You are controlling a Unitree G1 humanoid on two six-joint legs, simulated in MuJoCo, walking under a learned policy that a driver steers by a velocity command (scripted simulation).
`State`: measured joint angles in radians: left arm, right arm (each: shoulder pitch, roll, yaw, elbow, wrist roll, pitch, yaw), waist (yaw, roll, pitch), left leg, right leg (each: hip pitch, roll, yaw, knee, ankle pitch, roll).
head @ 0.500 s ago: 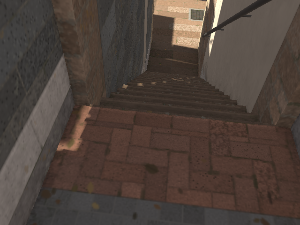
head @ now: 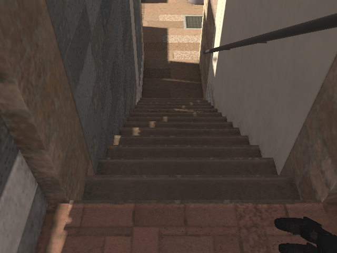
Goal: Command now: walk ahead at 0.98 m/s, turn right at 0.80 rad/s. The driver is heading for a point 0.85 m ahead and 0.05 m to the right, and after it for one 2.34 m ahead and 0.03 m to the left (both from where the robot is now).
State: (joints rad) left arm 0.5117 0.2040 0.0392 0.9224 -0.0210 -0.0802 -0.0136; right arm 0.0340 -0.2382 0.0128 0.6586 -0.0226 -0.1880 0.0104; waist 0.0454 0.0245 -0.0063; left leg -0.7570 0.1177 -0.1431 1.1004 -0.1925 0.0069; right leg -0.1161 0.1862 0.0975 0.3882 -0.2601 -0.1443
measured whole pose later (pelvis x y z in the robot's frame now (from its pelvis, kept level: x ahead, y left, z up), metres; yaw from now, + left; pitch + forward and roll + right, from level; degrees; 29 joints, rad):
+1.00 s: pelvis +0.77 -0.04 -0.09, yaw -9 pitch -4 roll -2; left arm 0.35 0.32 0.04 0.77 0.00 -0.07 0.03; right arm 0.29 -0.35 -0.10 0.63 0.03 0.02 0.02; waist 0.01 0.02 0.01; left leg -0.55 0.06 0.00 0.87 0.45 0.00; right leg -0.15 -0.24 -0.17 1.07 -0.76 0.15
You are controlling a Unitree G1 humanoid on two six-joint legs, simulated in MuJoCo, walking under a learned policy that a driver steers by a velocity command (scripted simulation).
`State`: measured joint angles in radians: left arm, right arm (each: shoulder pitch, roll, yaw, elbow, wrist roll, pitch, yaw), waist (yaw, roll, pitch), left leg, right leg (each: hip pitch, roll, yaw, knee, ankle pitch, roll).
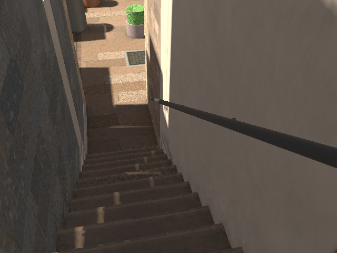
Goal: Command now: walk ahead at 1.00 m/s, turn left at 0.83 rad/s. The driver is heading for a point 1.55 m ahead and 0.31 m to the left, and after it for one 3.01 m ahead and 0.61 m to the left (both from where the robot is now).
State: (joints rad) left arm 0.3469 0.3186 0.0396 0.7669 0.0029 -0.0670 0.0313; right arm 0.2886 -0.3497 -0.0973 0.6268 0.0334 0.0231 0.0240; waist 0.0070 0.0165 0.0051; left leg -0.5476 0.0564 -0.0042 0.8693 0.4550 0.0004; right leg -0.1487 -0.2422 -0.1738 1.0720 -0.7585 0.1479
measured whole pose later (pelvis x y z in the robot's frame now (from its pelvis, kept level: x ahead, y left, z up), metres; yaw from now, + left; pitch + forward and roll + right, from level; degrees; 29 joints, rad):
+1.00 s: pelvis +0.59 +0.24 -0.48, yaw +10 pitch +1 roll +0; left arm 0.47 0.22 0.05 0.88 -0.06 -0.04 0.05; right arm 0.35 -0.27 -0.08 0.81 0.01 -0.08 0.03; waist 0.07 -0.02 -0.08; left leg -0.29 0.00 -0.01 0.70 -0.42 0.01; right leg -0.67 0.06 0.17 1.91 -0.51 -0.07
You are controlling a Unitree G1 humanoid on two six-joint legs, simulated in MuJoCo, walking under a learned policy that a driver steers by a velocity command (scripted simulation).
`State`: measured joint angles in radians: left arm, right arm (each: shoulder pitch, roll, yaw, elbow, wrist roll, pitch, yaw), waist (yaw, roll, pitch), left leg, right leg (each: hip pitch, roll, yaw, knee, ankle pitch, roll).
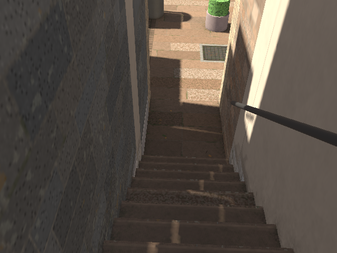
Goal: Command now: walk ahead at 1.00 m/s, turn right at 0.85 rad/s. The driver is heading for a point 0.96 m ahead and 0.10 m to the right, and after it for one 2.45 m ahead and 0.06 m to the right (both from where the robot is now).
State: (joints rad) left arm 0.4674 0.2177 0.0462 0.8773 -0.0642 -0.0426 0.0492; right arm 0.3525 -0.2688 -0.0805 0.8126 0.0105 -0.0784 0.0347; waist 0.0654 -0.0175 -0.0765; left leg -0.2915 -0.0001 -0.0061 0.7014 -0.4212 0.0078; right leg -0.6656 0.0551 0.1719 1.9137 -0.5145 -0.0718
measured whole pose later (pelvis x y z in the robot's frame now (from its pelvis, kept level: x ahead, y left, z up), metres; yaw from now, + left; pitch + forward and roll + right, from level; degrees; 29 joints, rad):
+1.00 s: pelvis +0.77 -0.09 -0.55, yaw +0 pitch +0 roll +0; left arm 0.23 0.20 0.05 0.70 -0.02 -0.11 -0.03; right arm 0.45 -0.17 -0.07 0.91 0.05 -0.05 -0.04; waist 0.00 -0.02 -0.08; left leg -0.50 -0.26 -0.20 1.99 -0.68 0.10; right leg -0.32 0.01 0.09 0.67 -0.32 0.00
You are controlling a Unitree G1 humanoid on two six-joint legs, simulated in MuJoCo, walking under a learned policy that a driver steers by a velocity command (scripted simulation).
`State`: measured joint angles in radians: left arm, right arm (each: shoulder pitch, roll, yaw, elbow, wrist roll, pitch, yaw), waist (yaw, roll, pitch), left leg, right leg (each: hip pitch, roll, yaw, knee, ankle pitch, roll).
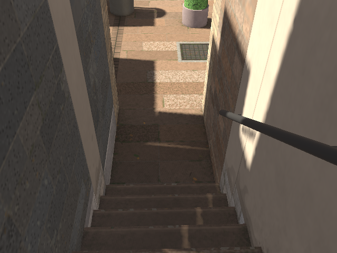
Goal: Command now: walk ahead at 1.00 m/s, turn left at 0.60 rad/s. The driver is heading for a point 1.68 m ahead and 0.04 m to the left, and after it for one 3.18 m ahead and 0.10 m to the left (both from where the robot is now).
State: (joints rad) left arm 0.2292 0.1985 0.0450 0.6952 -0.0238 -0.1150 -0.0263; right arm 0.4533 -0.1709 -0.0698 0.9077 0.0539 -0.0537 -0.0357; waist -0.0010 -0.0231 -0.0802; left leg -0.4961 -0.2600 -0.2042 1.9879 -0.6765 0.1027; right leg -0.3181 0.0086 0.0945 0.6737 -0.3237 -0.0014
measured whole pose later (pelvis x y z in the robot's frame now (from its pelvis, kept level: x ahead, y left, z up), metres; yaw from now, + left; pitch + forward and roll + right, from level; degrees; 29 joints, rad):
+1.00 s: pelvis +0.79 +0.05 -0.60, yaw +6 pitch +1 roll +1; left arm 0.22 0.18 0.05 0.91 -0.03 -0.10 0.02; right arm 0.55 -0.17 -0.02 1.03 -0.03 -0.07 0.00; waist -0.06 0.05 -0.05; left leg -0.36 -0.09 0.00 0.95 -0.61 0.07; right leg -0.86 0.04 0.16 1.67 -0.42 -0.05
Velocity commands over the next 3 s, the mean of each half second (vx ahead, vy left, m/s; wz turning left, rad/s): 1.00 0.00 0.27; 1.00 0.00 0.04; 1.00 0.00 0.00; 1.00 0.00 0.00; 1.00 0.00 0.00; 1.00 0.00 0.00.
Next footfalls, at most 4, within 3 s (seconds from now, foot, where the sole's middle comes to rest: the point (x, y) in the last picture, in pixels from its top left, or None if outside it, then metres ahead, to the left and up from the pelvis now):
0.26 left None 0.25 0.12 -0.94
0.58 right None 0.51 -0.07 -1.13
0.88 left None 0.76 0.14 -1.31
1.18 right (181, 241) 1.03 -0.08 -1.50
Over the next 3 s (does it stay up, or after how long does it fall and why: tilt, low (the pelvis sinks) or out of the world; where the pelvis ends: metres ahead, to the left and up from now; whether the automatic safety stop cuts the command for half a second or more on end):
stays up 2.60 0.13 -1.46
